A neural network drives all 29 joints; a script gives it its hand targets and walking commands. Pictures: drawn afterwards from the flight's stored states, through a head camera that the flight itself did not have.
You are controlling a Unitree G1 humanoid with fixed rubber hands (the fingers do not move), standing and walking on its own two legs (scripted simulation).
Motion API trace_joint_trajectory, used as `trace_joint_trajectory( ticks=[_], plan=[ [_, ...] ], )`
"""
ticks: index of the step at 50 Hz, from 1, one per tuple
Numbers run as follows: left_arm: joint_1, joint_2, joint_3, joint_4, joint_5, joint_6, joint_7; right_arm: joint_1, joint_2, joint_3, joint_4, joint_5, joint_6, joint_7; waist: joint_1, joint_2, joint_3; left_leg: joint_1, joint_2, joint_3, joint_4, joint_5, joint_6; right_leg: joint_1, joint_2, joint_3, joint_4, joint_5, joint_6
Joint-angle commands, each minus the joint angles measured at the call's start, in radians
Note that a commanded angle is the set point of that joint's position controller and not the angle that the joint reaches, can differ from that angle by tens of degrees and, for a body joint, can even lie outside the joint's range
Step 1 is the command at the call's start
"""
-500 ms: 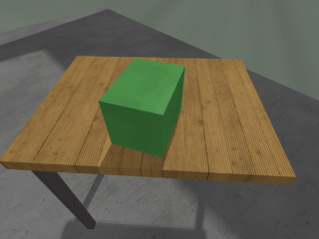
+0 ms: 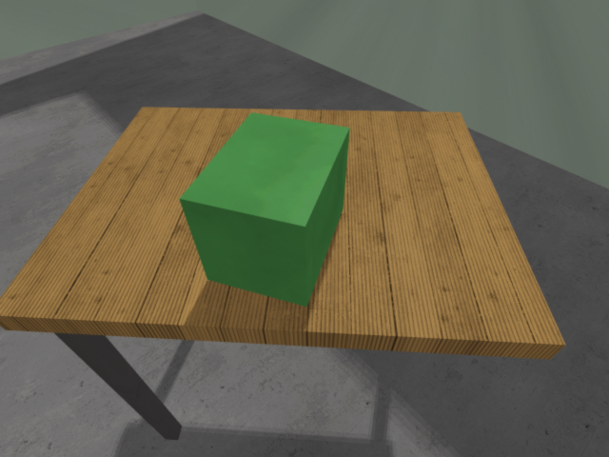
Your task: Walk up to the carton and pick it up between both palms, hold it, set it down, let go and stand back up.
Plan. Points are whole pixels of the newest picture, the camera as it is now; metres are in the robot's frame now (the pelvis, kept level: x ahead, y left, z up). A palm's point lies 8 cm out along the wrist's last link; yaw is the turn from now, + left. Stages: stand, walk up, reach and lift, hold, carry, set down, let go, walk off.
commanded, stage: stand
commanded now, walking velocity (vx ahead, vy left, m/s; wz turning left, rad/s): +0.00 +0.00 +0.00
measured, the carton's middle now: (277, 204) +0.48 +0.06 +0.09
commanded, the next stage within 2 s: none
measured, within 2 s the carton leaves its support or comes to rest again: neither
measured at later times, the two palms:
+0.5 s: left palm out of the picture +0.00 +0.22 -0.14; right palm out of the picture -0.03 -0.22 -0.15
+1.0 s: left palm out of the picture +0.00 +0.22 -0.14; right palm out of the picture -0.02 -0.22 -0.15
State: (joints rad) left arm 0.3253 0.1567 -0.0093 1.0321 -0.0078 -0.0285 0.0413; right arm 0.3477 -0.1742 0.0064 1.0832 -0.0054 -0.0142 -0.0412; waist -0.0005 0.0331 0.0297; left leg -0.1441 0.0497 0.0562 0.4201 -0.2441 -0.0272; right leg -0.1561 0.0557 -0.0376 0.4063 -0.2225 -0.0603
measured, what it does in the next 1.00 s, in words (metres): stands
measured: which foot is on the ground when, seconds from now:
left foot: down 0.00-1.00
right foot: down 0.00-1.00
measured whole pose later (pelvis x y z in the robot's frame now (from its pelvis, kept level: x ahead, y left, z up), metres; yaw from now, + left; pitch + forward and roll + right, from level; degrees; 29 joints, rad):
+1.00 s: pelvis +0.01 +0.00 +0.00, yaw +0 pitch -2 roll +0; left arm 0.31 0.14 -0.02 1.07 -0.01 -0.03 0.05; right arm 0.34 -0.16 0.01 1.11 0.00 -0.01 -0.05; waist 0.00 0.03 0.03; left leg -0.13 0.05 0.06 0.41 -0.25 -0.03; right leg -0.14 0.06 -0.03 0.39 -0.22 -0.06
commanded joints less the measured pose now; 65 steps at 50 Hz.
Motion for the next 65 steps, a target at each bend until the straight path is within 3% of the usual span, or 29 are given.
trace_joint_trajectory(
  ticks=[1, 20, 41, 65],
  plan=[
    [0.066, 0.116, 0.02, -0.022, -0.001, -0.011, 0.008, 0.089, -0.094, -0.015, -0.01, 0.0, -0.007, -0.006, 0.0, -0.032, 0.068, -0.018, 0.077, -0.089, -0.068, 0.086, 0.024, -0.059, -0.157, 0.152, -0.108, 0.128, 0.032],
    [0.062, 0.109, 0.017, -0.005, -0.001, -0.011, 0.01, 0.093, -0.088, -0.014, 0.01, 0.0, -0.006, -0.01, 0.002, -0.032, 0.07, -0.011, 0.078, -0.087, -0.075, 0.078, 0.019, -0.065, -0.153, 0.15, -0.124, 0.096, 0.037],
    [0.064, 0.103, 0.007, 0.013, 0.0, -0.012, 0.013, 0.081, -0.081, -0.007, 0.016, 0.002, -0.006, -0.014, 0.003, -0.03, 0.062, -0.003, 0.084, -0.085, -0.072, 0.117, 0.02, -0.041, -0.163, 0.148, -0.103, 0.204, 0.038],
    [0.069, 0.099, -0.001, 0.03, -0.001, -0.008, 0.014, 0.087, -0.079, -0.006, 0.024, 0.005, -0.005, -0.013, 0.002, -0.027, 0.066, -0.011, 0.082, -0.078, -0.088, 0.086, 0.023, -0.055, -0.158, 0.146, -0.107, 0.134, 0.037]
  ],
)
